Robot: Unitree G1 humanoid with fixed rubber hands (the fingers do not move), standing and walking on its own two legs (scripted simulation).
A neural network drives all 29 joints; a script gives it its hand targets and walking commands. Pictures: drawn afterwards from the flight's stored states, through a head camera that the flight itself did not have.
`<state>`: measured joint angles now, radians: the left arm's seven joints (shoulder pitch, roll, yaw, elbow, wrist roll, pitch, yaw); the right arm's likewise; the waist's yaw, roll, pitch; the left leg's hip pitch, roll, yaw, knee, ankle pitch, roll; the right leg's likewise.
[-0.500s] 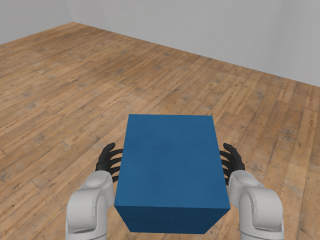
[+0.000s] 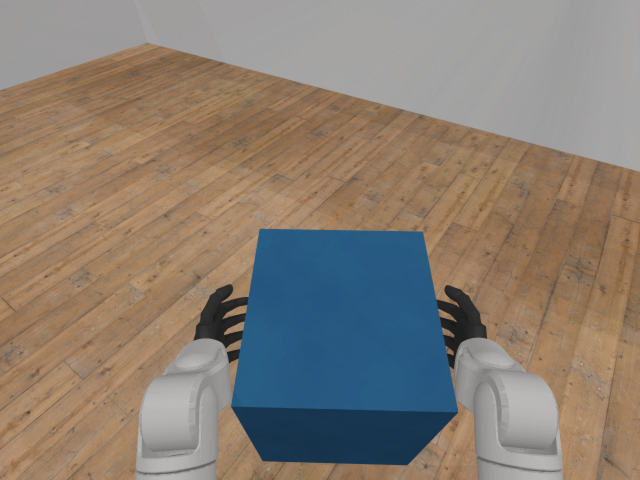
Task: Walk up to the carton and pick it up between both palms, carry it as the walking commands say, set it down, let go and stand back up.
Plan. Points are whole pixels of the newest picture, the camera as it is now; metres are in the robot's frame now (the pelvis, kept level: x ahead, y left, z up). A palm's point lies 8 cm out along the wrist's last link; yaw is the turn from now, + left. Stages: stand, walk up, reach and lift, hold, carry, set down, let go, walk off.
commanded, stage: carry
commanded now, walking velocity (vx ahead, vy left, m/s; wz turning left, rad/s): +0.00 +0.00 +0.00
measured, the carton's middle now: (337, 353) +0.28 +0.00 +0.03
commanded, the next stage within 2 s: none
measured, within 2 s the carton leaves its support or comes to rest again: neither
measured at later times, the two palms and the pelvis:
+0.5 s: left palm (223, 343) +0.26 +0.13 +0.08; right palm (471, 344) +0.26 -0.16 +0.08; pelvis +0.01 -0.01 +0.00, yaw +0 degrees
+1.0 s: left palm (234, 339) +0.27 +0.12 +0.07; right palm (475, 340) +0.27 -0.17 +0.07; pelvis +0.01 -0.02 +0.00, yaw +0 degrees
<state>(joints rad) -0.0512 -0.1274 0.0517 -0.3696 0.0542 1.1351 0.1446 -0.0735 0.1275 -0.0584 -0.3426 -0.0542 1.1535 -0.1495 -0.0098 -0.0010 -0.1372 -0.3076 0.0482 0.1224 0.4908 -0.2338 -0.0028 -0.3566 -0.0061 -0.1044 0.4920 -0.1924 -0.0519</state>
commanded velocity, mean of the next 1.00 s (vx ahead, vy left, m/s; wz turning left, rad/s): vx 0.00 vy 0.00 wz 0.00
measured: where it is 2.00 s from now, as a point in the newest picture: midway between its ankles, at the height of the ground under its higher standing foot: outside the picture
